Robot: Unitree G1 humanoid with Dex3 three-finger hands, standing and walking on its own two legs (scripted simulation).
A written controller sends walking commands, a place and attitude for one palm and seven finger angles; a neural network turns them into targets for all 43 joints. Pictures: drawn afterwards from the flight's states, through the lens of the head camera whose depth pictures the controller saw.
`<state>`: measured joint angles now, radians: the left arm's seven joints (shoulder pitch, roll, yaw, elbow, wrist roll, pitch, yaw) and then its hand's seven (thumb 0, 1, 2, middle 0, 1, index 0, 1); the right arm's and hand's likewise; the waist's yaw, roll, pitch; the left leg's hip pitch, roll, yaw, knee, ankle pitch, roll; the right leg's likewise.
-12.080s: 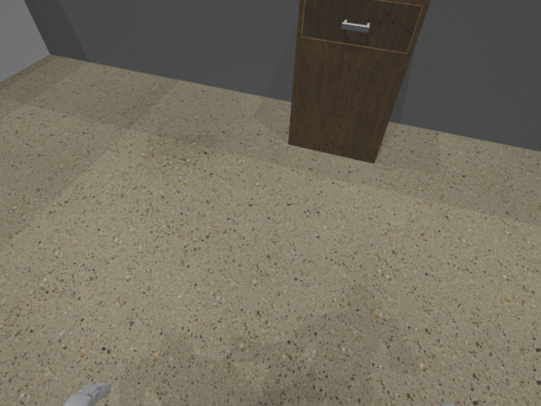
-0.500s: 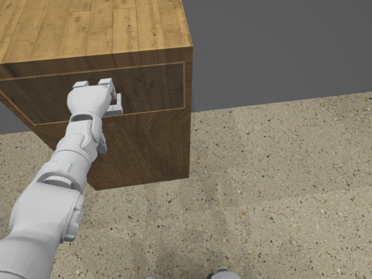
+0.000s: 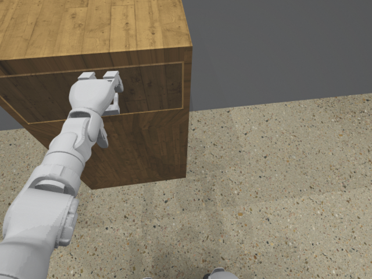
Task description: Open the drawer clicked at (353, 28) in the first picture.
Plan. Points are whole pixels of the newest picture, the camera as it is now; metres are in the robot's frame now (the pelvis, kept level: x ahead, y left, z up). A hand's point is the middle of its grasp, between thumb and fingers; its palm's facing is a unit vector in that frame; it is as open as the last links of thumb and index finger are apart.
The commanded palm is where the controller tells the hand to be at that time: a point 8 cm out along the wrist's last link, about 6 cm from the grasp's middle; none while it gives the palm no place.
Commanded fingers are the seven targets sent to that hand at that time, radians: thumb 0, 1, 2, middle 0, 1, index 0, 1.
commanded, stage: move the hooked fingers above the handle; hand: left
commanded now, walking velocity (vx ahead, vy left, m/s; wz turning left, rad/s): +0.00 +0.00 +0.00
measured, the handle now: (97, 104) +0.56 +0.20 -0.02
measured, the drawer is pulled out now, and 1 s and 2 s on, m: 0.00 0.00 0.00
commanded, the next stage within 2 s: none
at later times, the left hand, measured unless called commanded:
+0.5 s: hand (96, 100) +0.51 +0.18 +0.05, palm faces +0.12 -0.05 -0.99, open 13.8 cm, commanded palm +0.48 +0.21 +0.09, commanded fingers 0.00 -0.50 0.30 -0.30 -1.20 -0.30 -1.20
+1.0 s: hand (92, 102) +0.51 +0.19 +0.04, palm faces +0.08 +0.06 -0.99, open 13.8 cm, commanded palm +0.48 +0.21 +0.08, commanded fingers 0.00 -0.50 0.30 -0.30 -1.20 -0.30 -1.20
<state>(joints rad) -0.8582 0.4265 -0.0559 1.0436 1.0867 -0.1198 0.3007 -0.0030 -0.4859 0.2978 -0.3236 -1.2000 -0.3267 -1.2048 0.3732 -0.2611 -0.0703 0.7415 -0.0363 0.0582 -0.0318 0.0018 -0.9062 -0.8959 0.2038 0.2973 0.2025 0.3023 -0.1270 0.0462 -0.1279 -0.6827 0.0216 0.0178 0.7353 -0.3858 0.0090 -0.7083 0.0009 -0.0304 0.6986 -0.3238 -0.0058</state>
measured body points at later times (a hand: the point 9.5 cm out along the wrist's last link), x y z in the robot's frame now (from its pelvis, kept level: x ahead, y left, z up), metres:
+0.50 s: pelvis +0.00 +0.01 -0.01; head +0.10 +0.00 +0.43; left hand +0.50 +0.18 +0.10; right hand +0.02 -0.27 -0.14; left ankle -0.03 +0.11 -0.71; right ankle -0.01 -0.12 -0.71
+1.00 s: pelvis -0.01 +0.01 -0.01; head +0.10 -0.01 +0.42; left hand +0.50 +0.19 +0.09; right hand -0.01 -0.27 -0.15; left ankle -0.03 +0.11 -0.71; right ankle -0.01 -0.12 -0.71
